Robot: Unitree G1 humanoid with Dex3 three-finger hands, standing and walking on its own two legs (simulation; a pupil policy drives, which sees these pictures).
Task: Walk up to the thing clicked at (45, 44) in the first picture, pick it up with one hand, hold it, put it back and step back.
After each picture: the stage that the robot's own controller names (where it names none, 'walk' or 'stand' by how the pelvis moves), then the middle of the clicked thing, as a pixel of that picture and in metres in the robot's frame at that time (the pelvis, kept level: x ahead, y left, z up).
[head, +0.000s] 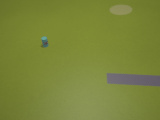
stand; (45, 41) +1.41 +0.47 -0.72
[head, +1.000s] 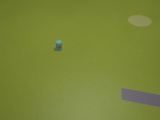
walk; (58, 45) +1.33 +0.23 -0.70
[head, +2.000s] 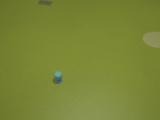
walk; (58, 77) +0.84 +0.21 -0.71
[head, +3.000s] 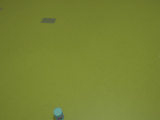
walk; (59, 114) +0.53 +0.25 -0.69
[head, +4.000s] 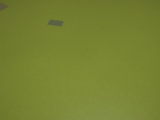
stand; out of the picture +0.40 +0.18 -0.71
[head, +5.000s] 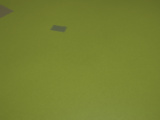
stand; out of the picture +0.39 +0.18 -0.72
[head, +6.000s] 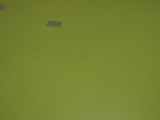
stand; out of the picture +0.39 +0.19 -0.73
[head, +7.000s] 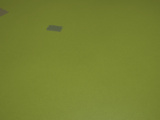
stand; out of the picture +0.38 +0.20 -0.73
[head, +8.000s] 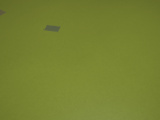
stand; out of the picture +0.38 +0.21 -0.73
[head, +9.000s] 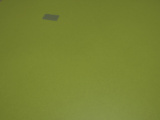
go down; out of the picture +0.38 +0.20 -0.72
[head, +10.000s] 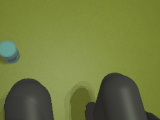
go down; (9, 52) +0.45 +0.25 -0.29
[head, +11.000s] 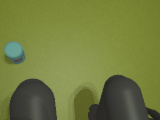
close in; (16, 53) +0.45 +0.25 -0.29
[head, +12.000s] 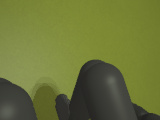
close in; out of the picture +0.43 +0.30 -0.22
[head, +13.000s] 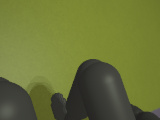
close; out of the picture +0.42 +0.29 -0.22
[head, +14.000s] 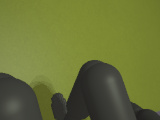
lift; out of the picture +0.39 +0.27 -0.23
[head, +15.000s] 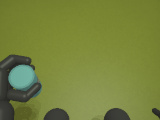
lift; (27, 82) +0.33 +0.19 +0.00
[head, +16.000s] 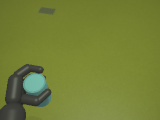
hold; (38, 91) +0.32 +0.17 +0.01
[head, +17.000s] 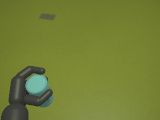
hold; (40, 91) +0.33 +0.17 +0.00
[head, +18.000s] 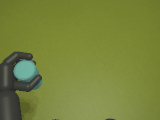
crouch; (29, 76) +0.38 +0.19 -0.05
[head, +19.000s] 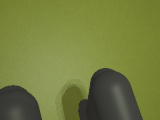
lower; out of the picture +0.47 +0.29 -0.13
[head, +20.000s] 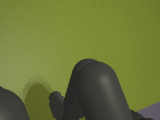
lower; out of the picture +0.43 +0.31 -0.23
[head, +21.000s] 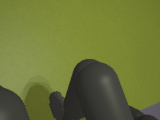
lower; out of the picture +0.43 +0.31 -0.23
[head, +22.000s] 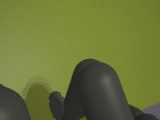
lower; out of the picture +0.43 +0.31 -0.23
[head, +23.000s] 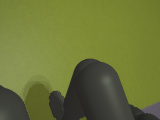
lower; out of the picture +0.43 +0.31 -0.23
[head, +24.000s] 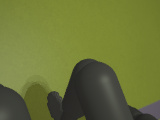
open; out of the picture +0.43 +0.30 -0.23
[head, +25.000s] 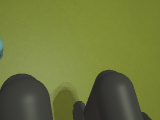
stand; out of the picture +0.44 +0.27 -0.26
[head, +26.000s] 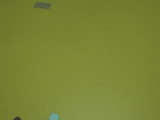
stand; out of the picture +0.40 +0.18 -0.62
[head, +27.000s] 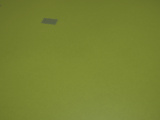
stand; out of the picture +0.40 +0.20 -0.67
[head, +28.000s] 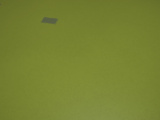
stand; out of the picture +0.39 +0.19 -0.67
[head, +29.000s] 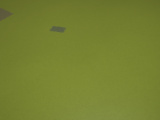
stand; out of the picture +0.42 +0.18 -0.72
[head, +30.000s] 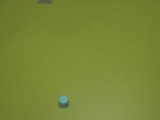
walk; (64, 101) +0.51 +0.20 -0.70
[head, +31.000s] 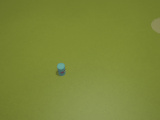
walk; (61, 69) +0.80 +0.19 -0.70
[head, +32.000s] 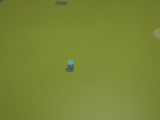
stand; (70, 66) +1.03 +0.20 -0.71
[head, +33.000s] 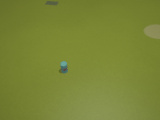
stand; (64, 67) +1.01 +0.23 -0.73
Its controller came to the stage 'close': yes
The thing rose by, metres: 0.72
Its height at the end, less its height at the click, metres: +0.00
